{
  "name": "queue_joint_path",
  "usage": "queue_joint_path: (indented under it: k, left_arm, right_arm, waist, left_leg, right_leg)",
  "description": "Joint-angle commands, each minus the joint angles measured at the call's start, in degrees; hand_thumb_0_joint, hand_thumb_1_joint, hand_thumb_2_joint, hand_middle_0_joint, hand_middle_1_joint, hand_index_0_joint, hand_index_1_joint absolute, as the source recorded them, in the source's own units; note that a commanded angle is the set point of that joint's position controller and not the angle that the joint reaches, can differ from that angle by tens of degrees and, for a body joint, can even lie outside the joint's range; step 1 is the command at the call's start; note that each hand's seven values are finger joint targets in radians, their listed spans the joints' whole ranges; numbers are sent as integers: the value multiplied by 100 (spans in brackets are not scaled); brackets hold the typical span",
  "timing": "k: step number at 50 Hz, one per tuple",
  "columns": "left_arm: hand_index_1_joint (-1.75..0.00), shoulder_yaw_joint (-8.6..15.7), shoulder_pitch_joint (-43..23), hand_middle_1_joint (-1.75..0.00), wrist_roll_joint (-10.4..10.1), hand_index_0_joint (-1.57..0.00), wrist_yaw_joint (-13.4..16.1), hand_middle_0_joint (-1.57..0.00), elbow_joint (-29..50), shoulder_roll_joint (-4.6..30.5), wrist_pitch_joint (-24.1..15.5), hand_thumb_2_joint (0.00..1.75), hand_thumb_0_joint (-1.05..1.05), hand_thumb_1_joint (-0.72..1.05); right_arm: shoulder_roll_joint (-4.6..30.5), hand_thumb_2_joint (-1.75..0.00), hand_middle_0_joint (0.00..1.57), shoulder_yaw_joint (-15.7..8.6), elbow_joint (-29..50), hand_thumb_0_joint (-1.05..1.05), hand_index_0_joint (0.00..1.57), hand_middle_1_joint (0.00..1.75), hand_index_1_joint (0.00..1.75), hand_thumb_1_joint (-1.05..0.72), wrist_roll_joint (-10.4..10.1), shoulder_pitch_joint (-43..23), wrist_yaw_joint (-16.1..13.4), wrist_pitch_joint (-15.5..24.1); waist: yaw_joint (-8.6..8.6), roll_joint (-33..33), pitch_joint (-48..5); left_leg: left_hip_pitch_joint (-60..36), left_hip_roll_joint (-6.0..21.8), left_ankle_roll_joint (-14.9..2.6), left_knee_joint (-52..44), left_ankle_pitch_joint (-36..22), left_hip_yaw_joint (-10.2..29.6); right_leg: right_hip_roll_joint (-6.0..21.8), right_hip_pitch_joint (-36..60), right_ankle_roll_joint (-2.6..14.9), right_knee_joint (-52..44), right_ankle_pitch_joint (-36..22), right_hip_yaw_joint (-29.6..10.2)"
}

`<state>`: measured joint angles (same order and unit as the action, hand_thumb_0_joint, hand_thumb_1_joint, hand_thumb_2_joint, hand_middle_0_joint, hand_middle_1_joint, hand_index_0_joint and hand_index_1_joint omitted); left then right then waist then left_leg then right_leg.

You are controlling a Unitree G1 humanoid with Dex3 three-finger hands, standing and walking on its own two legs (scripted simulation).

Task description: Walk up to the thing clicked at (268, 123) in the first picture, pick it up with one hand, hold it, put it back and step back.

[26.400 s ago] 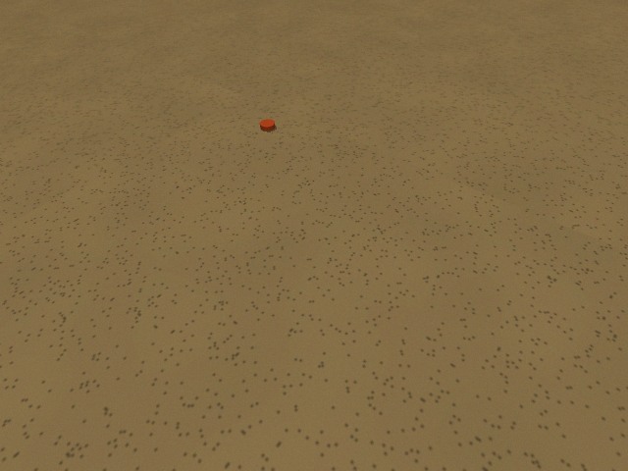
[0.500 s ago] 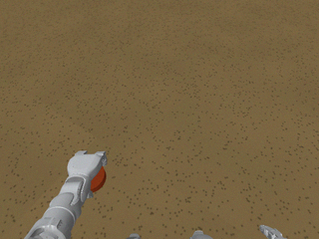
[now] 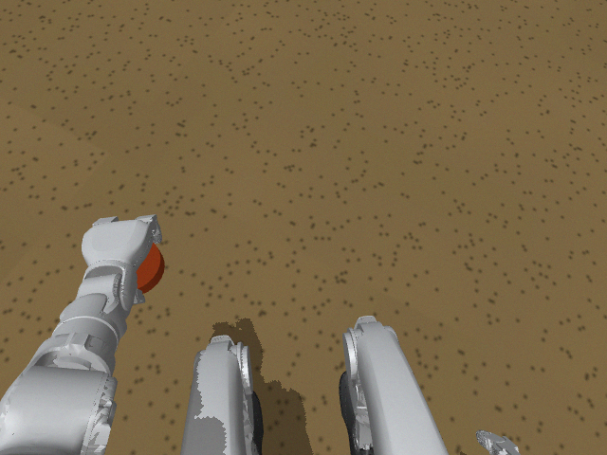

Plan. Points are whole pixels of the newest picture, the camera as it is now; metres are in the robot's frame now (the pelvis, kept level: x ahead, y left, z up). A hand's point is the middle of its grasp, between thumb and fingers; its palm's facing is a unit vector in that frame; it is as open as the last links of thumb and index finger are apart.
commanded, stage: crouch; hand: left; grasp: from above
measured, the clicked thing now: (132, 265) +0.42 +0.25 -0.17
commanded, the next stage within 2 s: lower in 1.08 s
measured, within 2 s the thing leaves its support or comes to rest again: neither
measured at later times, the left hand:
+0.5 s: hand (158, 273) +0.44 +0.24 -0.28, palm faces -0.45 -0.03 -0.89, open 11.0 cm
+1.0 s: hand (168, 275) +0.45 +0.24 -0.35, palm faces -0.45 -0.03 -0.89, open 10.9 cm
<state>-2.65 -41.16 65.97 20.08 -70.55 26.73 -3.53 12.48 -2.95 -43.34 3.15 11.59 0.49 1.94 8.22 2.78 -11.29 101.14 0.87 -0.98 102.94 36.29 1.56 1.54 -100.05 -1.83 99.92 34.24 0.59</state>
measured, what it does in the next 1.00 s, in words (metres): lowers itself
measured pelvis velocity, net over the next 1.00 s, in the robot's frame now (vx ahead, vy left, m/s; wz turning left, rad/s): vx -0.01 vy -0.01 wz -0.05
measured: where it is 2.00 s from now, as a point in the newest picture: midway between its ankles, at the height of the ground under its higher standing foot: (306, 447)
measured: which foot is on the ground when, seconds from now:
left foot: down 0.00-1.00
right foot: down 0.00-1.00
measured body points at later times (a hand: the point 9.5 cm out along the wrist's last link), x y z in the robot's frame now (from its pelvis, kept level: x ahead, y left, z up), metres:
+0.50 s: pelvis -0.01 -0.01 -0.11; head +0.22 +0.03 +0.27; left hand +0.46 +0.24 -0.23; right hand +0.05 -0.29 -0.23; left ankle +0.07 +0.11 -0.48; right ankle +0.08 -0.14 -0.48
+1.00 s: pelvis -0.01 -0.01 -0.18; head +0.23 +0.03 +0.20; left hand +0.47 +0.24 -0.30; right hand +0.02 -0.28 -0.29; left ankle +0.07 +0.11 -0.48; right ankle +0.08 -0.14 -0.48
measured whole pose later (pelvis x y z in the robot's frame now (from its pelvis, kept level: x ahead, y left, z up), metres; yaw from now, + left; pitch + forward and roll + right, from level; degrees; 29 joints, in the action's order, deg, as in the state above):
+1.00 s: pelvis -0.01 -0.01 -0.18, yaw -3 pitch +35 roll -6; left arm 5.4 -55.0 73.5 26.9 -86.9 38.2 -10.6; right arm 14.9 1.3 -45.0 9.0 8.8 8.2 5.5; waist 13.5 -0.2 -4.0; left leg 130.6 0.3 0.3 135.9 40.4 5.8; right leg 0.9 -128.5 -1.4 131.3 37.7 2.9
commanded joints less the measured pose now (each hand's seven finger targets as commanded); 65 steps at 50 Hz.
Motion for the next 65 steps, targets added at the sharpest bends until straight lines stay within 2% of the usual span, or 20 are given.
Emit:
queue_joint_path:
  k: [1,8,10,11,16,17,19,22,23,30,31,33,40,46,57,60,61,62,64,65]
  left_arm:
    - [-100,195,-1982,-103,75,-89,213,-86,880,1211,-299,107,0,54]
    - [-94,515,-2375,-98,527,-89,666,-86,588,1592,-473,101,0,53]
    - [-92,725,-2613,-94,608,-86,815,-84,559,1901,-472,101,0,47]
    - [-92,617,-2424,-94,592,-87,835,-84,195,1663,-416,99,0,48]
    - [-94,705,-2899,-96,430,-87,849,-85,360,1884,-349,102,0,50]
    - [-94,649,-2528,-97,442,-88,800,-85,-145,1745,-306,102,0,51]
    - [-95,591,-2699,-98,337,-90,714,-87,-72,1703,-321,103,0,55]
    - [-93,602,-2550,-95,341,-91,599,-88,-334,1818,-343,100,0,55]
    - [-93,762,-2757,-96,315,-91,591,-88,-9,2081,-417,99,0,56]
    - [-94,836,-2749,-97,499,-88,585,-85,-321,2184,-594,98,0,52]
    - [-91,710,-2950,-94,495,-87,588,-84,-219,2070,-637,96,0,50]
    - [-92,846,-2973,-96,561,-86,641,-82,-329,2319,-677,93,0,51]
    - [-92,893,-3076,-94,662,-82,852,-80,-745,2357,-706,95,0,44]
    - [-91,937,-3292,-95,677,-83,916,-80,-755,2548,-719,93,0,46]
    - [-92,856,-3040,-94,642,-89,852,-87,-1103,2417,-696,98,0,53]
    - [-92,1050,-3166,-94,679,-88,876,-86,-798,2738,-759,95,0,49]
    - [-90,887,-3076,-92,678,-87,871,-85,-981,2517,-738,94,0,48]
    - [-90,853,-3170,-92,682,-87,879,-85,-1106,2447,-751,94,0,48]
    - [-90,813,-3035,-91,698,-84,906,-82,-1356,2465,-774,93,0,43]
    - [-90,1095,-3186,-93,698,-84,954,-81,-1203,2817,-820,92,0,45]
  right_arm:
    - [1263,-90,20,-356,331,0,20,30,30,-89,44,722,25,295]
    - [1371,-90,20,-286,172,0,20,30,30,-90,201,844,234,346]
    - [1420,-90,20,-298,116,0,20,30,30,-90,234,859,266,342]
    - [1384,-90,20,-276,168,0,20,30,30,-90,257,815,308,351]
    - [1411,-90,20,-309,128,0,20,30,30,-90,335,799,395,376]
    - [1421,-90,20,-289,118,0,20,30,30,-90,345,826,419,385]
    - [1421,-90,20,-300,112,0,20,30,30,-90,357,770,449,403]
    - [1463,-90,20,-282,92,0,20,30,30,-90,360,736,473,372]
    - [1444,-90,20,-283,52,0,20,30,30,-90,372,823,495,365]
    - [1533,-90,20,-215,10,0,20,30,30,-90,426,889,582,351]
    - [1522,-90,20,-210,28,0,20,30,30,-90,421,814,590,341]
    - [1564,-90,20,-201,21,0,20,30,30,-90,437,832,614,352]
    - [1600,-90,20,-113,-26,0,20,30,30,-90,499,862,665,373]
    - [1649,-90,20,-56,-83,0,20,30,30,-90,561,892,682,405]
    - [1723,-90,20,65,-52,0,20,30,30,-91,606,936,779,415]
    - [1793,-90,20,60,-28,0,20,30,30,-91,630,980,794,421]
    - [1765,-90,20,90,-41,0,20,30,30,-91,616,955,808,425]
    - [1765,-90,20,100,-65,0,20,30,30,-91,646,927,827,445]
    - [1788,-90,20,160,-15,0,20,30,30,-91,635,862,826,431]
    - [1876,-90,20,132,-16,0,20,30,30,-90,678,948,823,441]
  waist:
    - [186,283,-3365]
    - [217,1161,-3516]
    - [167,1177,-3691]
    - [248,1127,-3581]
    - [293,1118,-3824]
    - [365,966,-3573]
    - [425,1003,-3474]
    - [366,903,-3360]
    - [439,858,-3386]
    - [445,1019,-3209]
    - [445,1100,-3316]
    - [468,1090,-3184]
    - [496,1138,-3203]
    - [545,1152,-3201]
    - [664,1075,-2892]
    - [662,1279,-2995]
    - [629,1243,-2959]
    - [789,1154,-2787]
    - [763,1070,-2710]
    - [848,969,-2692]
  left_leg:
    - [-1851,-167,-1,-855,-641,186]
    - [-1872,-169,93,-255,-893,125]
    - [-1807,-163,75,-83,-865,90]
    - [-1607,-185,43,42,-856,12]
    - [-1259,-174,-27,441,-802,-91]
    - [-1110,-175,-19,489,-791,-61]
    - [-999,-157,-19,567,-701,-10]
    - [-702,-171,-48,794,-703,-68]
    - [-550,-170,-66,873,-720,-66]
    - [-385,-165,-27,1225,-780,-60]
    - [-314,-173,-31,1283,-745,-80]
    - [-236,-181,-34,1332,-581,-56]
    - [4,-207,-39,1556,-461,-71]
    - [191,-211,-64,1766,-447,-86]
    - [343,-190,-61,2051,-709,-35]
    - [369,-189,-56,2121,-779,-61]
    - [324,-185,-44,2105,-731,-39]
    - [424,-171,-47,2175,-712,-6]
    - [595,-181,-70,2212,-633,18]
    - [669,-183,-91,2283,-611,21]
  right_leg:
    - [-162,1130,397,-677,-612,344]
    - [-131,270,455,76,-745,401]
    - [-147,200,460,224,-752,419]
    - [-152,209,440,215,-778,405]
    - [-188,270,407,433,-818,423]
    - [-167,195,394,499,-792,446]
    - [-166,31,400,645,-709,469]
    - [-210,-17,387,764,-737,477]
    - [-213,63,373,828,-780,494]
    - [-222,-402,400,1220,-805,539]
    - [-263,-407,414,1286,-782,545]
    - [-242,-564,412,1351,-623,565]
    - [-255,-778,416,1608,-500,626]
    - [-273,-800,400,1747,-522,658]
    - [-280,-903,375,1980,-822,760]
    - [-280,-816,361,2033,-906,770]
    - [-280,-912,380,2067,-848,774]
    - [-293,-1035,374,2126,-852,819]
    - [-326,-1018,366,2104,-779,823]
    - [-307,-987,345,2103,-787,843]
